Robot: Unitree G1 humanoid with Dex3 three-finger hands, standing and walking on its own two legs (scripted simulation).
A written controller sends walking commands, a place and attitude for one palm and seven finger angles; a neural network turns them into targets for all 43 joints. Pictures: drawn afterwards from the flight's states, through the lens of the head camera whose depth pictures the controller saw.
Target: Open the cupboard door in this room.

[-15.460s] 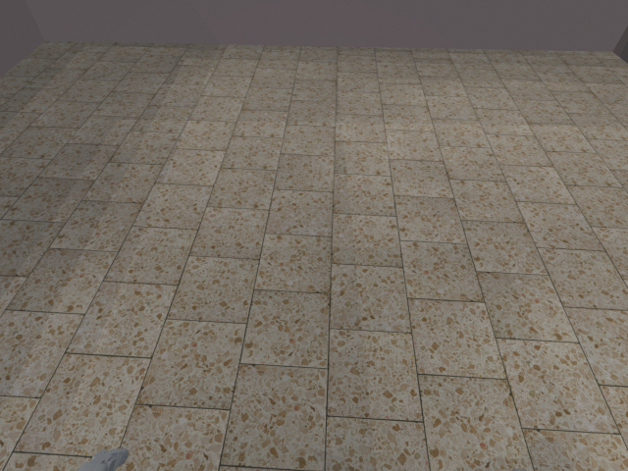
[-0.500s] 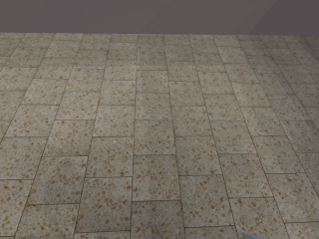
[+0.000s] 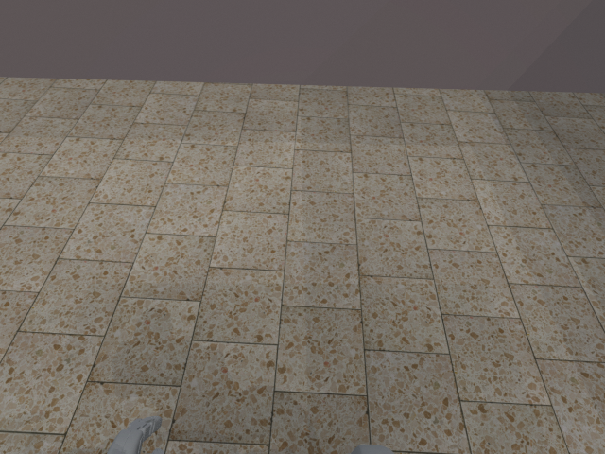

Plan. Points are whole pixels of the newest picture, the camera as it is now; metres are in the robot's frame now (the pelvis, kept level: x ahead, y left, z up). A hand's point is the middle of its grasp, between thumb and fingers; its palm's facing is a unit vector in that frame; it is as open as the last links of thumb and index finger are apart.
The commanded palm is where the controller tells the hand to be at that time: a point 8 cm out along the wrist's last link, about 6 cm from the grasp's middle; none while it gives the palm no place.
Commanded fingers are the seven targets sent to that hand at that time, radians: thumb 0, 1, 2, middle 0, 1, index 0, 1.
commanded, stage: turn or walk to find it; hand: left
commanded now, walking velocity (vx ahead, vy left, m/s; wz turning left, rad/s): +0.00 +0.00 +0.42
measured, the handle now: out of the picture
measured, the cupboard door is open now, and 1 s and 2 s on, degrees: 0 0 0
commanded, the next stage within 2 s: none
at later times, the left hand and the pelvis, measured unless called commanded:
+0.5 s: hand out of the picture -0.04 +0.13 -0.16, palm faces +0.28 -0.93 -0.26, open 7.4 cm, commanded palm none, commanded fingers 0.00 0.90 0.90 -0.20 -0.30 -0.20 -0.30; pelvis -0.03 -0.06 +0.00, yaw +14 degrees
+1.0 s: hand out of the picture -0.12 +0.23 -0.18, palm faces +0.48 -0.85 -0.23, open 7.4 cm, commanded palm none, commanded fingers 0.00 0.90 0.90 -0.20 -0.30 -0.20 -0.30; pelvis -0.08 +0.01 +0.00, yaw +26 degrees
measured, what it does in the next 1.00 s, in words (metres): steps on the spot, turning left: right foot, then left foot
